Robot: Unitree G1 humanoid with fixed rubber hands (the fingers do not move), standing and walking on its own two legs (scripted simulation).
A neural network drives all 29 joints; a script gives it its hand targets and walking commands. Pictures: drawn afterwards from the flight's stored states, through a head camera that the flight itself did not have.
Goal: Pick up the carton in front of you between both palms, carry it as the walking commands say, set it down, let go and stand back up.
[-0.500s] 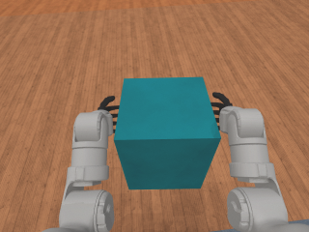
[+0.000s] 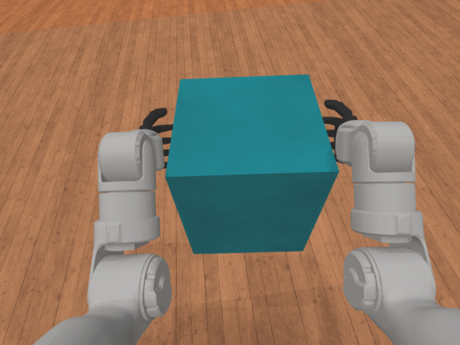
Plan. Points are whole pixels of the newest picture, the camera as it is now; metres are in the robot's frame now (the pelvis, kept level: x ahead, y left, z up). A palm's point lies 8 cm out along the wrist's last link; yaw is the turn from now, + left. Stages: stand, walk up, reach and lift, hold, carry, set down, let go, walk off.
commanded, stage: carry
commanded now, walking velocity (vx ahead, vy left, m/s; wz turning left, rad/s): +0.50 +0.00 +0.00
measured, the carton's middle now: (246, 171) +0.38 -0.01 +0.11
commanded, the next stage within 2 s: none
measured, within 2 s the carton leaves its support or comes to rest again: neither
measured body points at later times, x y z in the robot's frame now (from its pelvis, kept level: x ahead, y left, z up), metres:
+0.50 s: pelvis +0.24 +0.03 +0.01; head +0.29 +0.04 +0.45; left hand +0.65 +0.16 +0.13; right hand +0.62 -0.14 +0.14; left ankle +0.33 +0.10 -0.71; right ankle +0.10 -0.07 -0.61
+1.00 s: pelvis +0.52 -0.02 +0.02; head +0.55 -0.02 +0.47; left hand +0.91 +0.14 +0.17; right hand +0.91 -0.17 +0.17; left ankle +0.38 +0.09 -0.61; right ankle +0.61 -0.09 -0.69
